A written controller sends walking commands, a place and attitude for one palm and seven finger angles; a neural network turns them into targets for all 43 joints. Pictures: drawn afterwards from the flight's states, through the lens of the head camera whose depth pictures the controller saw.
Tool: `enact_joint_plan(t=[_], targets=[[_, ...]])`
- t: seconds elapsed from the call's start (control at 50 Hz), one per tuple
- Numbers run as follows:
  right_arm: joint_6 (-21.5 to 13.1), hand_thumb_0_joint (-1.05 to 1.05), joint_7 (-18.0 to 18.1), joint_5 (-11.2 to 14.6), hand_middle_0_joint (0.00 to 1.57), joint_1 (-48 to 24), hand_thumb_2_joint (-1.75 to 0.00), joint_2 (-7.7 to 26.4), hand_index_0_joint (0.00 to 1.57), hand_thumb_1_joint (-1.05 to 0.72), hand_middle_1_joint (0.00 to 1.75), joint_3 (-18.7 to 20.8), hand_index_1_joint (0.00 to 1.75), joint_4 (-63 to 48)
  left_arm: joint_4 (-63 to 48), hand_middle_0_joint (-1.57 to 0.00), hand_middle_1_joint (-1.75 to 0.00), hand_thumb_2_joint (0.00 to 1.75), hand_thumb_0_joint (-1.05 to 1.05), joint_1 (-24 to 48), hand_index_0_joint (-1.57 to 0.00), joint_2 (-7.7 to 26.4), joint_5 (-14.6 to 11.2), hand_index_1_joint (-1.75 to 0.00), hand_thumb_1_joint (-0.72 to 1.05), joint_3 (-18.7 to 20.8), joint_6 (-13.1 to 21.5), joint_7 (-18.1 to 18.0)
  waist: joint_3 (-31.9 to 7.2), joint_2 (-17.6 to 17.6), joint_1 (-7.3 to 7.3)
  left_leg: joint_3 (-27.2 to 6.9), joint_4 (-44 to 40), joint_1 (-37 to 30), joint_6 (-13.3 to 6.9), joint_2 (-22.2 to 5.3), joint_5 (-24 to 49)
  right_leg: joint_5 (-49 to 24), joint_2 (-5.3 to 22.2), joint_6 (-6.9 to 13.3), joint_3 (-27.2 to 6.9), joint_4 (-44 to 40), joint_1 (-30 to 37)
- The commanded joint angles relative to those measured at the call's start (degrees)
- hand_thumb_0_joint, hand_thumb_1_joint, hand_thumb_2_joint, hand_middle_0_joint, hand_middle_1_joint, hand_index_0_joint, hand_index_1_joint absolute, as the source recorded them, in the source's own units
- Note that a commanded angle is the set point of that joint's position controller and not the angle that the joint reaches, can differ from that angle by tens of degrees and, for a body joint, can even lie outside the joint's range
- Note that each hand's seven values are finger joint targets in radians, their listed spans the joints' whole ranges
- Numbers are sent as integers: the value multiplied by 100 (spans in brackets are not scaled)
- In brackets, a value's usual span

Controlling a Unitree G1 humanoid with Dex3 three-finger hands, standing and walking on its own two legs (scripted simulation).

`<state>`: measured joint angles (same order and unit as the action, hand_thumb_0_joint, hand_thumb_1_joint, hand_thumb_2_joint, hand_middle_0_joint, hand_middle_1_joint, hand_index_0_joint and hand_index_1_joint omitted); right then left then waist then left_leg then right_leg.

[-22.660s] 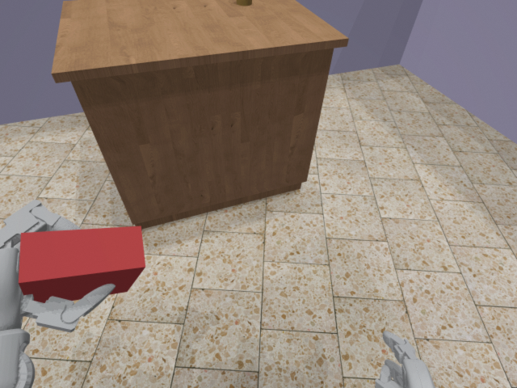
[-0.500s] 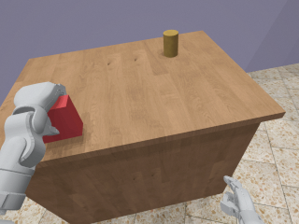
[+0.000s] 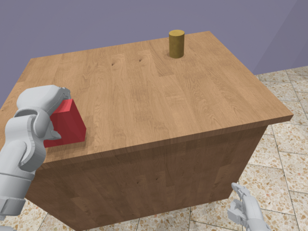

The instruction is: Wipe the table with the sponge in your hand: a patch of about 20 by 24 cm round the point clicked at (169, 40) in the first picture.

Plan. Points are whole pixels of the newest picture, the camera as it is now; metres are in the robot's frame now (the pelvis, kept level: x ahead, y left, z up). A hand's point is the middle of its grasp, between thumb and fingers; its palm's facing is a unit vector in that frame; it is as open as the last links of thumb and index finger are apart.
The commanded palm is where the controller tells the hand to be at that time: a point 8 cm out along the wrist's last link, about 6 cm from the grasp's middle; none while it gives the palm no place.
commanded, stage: lower the sponge onto the table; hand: left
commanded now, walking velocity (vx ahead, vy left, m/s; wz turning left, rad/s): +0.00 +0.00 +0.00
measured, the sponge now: (57, 129) +0.30 +0.31 +0.13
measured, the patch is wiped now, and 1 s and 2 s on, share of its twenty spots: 0.00 0.10 0.20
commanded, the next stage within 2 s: wipe forward along the first lane in 1.42 s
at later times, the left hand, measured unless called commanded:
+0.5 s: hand (55, 124) +0.30 +0.31 +0.14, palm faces -0.10 -0.02 -0.99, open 9.4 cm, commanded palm +0.28 +0.32 +0.24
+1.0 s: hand (58, 122) +0.31 +0.31 +0.14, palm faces -0.03 -0.01 -1.00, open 9.4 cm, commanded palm +0.28 +0.32 +0.22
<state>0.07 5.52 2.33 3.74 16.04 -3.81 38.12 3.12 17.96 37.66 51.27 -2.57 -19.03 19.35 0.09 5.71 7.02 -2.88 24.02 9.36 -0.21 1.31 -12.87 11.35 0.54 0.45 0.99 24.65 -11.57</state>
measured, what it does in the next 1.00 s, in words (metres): stands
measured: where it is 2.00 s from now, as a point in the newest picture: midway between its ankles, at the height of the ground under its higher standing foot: outside the picture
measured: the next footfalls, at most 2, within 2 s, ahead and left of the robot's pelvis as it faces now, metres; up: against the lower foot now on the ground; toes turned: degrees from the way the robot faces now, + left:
none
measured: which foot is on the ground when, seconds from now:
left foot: down 0.00-1.00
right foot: down 0.00-1.00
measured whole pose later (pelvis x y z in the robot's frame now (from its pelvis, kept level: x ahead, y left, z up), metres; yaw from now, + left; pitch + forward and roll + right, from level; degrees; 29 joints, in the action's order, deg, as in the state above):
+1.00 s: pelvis +0.01 +0.00 +0.00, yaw -1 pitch -1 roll +0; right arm -0.7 6.1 1.7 4.8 15.3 -2.8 38.6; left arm 4.6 13.3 35.3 52.3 -0.3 -12.6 11.8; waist 0.2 4.5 7.0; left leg -2.3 24.6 9.9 -0.4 1.1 -13.7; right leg 11.7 0.3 0.3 0.4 24.7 -12.0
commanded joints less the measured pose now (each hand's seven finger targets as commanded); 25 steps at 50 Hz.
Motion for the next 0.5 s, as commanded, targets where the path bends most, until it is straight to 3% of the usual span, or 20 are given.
enact_joint_plan(t=[0.0,0.02,0.04,0.08,0.12,0.18,0.24,0.26,0.28,0.32,0.34,0.36,0.4,0.42,0.48], targets=[[-376,0,57,-57,20,-872,-90,488,20,-90,30,202,30,-939,-1384,-120,-160,130,0,2343,-120,2184,209,-160,10,1649,574,-713,-1657,-56,86,171,-311,-205,-119,106,1446,-690,-174,294,-12,-237,887],[-418,0,26,-38,20,-930,-90,528,20,-90,30,217,30,-953,-1646,-120,-160,130,0,2442,-120,2506,165,-160,10,1981,620,-869,-1715,287,140,135,-291,-253,-98,78,1444,-681,-190,344,-136,-234,964],[-432,0,-18,-95,20,-896,-90,440,20,-90,30,179,30,-941,-1511,-120,-160,130,0,2537,-120,2281,186,-160,10,1856,573,-1011,-1799,240,176,178,-284,-169,-66,121,1672,-830,-142,362,-88,-179,1066],[-326,0,-104,-59,20,-891,-90,484,20,-90,30,241,30,-804,-985,-120,-160,130,0,2039,-120,2011,85,-160,10,1830,387,-1217,-1426,144,196,225,-331,-6,3,77,1741,-952,-153,351,-68,-261,1012],[-274,0,-158,4,20,-1017,-90,564,20,-90,30,277,30,-797,-824,-120,-160,130,0,2011,-120,2080,80,-160,10,1877,134,-1315,-1459,196,202,256,-324,-3,29,66,1605,-906,-167,375,-215,-272,1075],[-147,0,-206,20,20,-1119,-90,595,20,-90,30,245,30,-806,-448,-120,-160,130,0,1835,-120,1506,148,-160,10,1179,-374,-1158,-1318,-69,103,333,-414,158,6,75,1330,-793,-124,283,-94,-319,972],[-147,0,-167,52,20,-1172,-90,643,20,-90,30,232,30,-921,-551,-120,-160,130,0,1950,-120,1504,203,-160,10,942,-633,-779,-1611,-322,0,333,-321,70,-97,121,1249,-833,-115,246,-84,-237,1008],[-121,0,-131,90,20,-1164,-90,612,20,-90,30,242,30,-924,-455,-120,-160,130,0,1845,-120,1306,174,-160,10,713,-663,-622,-1392,-414,-105,343,-340,54,-135,112,1087,-693,-136,196,-43,-302,850],[-125,0,-91,92,20,-1139,-90,654,20,-90,30,247,30,-934,-555,-120,-160,130,0,1937,-120,1367,163,-160,10,683,-602,-502,-1352,-576,-159,316,-338,32,-160,115,927,-576,-141,165,-24,-344,752],[-238,0,-3,105,20,-1150,-90,650,20,-90,30,231,30,-1034,-956,-120,-160,130,0,2132,-120,1758,197,-160,10,938,-306,-348,-1570,-421,-189,277,-258,-126,-203,101,753,-377,-154,171,-125,-338,754],[-310,0,29,39,20,-1100,-90,575,20,-90,30,154,30,-1072,-1066,-120,-160,130,0,2421,-120,1617,247,-160,10,738,-123,-284,-1711,-375,-161,299,-203,-135,-237,193,899,-415,-97,176,-76,-263,771],[-315,0,85,40,20,-928,-90,572,20,-90,30,218,30,-944,-788,-120,-160,130,0,2200,-120,1696,269,-160,10,886,49,-298,-1528,-443,-226,281,-219,-185,-238,138,843,-330,-150,175,-35,-308,649],[-364,0,164,-3,20,-852,-90,575,20,-90,30,228,30,-968,-997,-120,-160,130,0,2253,-120,1877,233,-160,10,1134,478,-413,-1460,-364,-146,239,-229,-193,-215,152,795,-265,-160,194,-34,-331,598],[-440,0,188,-15,20,-810,-90,596,20,-90,30,239,30,-951,-1158,-120,-160,130,0,2393,-120,2228,231,-160,10,1472,676,-542,-1568,-161,-114,201,-178,-269,-202,120,753,-215,-155,232,-158,-356,645],[-436,0,180,-44,20,-664,-90,540,20,-90,30,279,30,-827,-778,-120,-160,130,0,2190,-120,2150,200,-160,10,1736,962,-961,-1353,-23,-8,218,-229,-63,-114,143,1056,-423,-169,278,-69,-327,657]])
